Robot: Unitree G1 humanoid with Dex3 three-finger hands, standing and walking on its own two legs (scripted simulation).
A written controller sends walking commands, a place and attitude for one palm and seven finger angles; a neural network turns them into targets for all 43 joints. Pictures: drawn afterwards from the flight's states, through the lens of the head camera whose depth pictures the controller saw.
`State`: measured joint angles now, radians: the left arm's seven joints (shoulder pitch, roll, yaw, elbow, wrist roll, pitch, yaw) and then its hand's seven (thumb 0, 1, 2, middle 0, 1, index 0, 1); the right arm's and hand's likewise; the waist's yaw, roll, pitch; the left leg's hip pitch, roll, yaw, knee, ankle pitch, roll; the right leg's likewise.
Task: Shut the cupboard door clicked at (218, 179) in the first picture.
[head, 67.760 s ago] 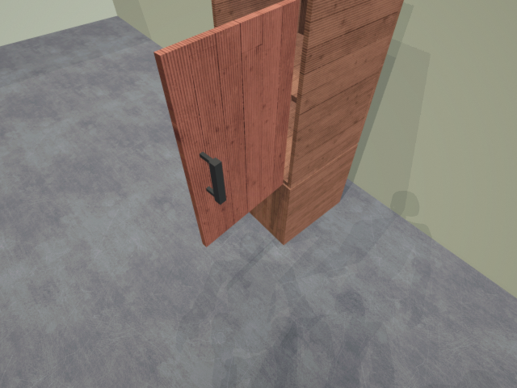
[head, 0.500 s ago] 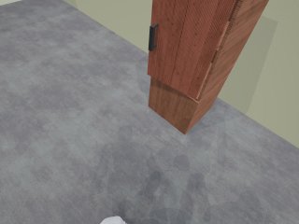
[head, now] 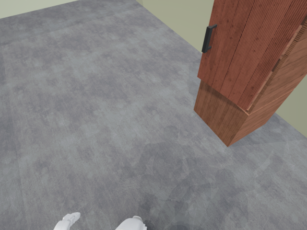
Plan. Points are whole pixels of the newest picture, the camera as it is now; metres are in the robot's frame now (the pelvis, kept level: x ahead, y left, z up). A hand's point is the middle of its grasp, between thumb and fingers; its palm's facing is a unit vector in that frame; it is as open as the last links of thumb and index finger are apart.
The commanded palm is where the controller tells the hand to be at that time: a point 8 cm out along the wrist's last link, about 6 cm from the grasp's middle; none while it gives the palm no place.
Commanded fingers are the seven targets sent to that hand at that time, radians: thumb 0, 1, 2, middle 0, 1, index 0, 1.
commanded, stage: walk to a spot facing it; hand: left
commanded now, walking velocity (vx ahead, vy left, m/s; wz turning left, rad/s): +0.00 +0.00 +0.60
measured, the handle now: (209, 38) +0.95 -0.25 -0.05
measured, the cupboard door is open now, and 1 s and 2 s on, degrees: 8 8 8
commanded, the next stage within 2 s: turn to face it in 1.12 s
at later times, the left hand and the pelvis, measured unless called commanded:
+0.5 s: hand out of the picture +0.03 +0.26 -0.16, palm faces +0.33 -0.91 -0.24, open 7.4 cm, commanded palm none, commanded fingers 0.00 0.90 0.90 -0.20 -0.30 -0.20 -0.30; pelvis +0.05 +0.03 +0.01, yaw +19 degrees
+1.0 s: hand out of the picture +0.14 +0.22 -0.15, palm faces +0.63 -0.75 -0.21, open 7.3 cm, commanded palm none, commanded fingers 0.00 0.90 0.90 -0.20 -0.30 -0.20 -0.30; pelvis +0.24 +0.06 +0.01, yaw +38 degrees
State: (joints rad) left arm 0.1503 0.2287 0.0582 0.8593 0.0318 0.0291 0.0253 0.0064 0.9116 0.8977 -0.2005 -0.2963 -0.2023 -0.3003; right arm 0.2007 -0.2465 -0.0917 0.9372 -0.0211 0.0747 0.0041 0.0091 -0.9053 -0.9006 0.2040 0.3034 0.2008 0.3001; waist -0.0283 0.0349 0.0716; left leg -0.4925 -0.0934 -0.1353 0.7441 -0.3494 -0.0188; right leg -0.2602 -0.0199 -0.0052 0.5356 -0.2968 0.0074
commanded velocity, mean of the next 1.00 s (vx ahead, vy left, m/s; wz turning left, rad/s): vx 0.27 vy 0.00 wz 0.57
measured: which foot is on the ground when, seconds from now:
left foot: up 0.00-0.28, down 0.30-0.70, up 0.72-1.00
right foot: down 0.00-0.30, up 0.32-0.68, down 0.70-1.00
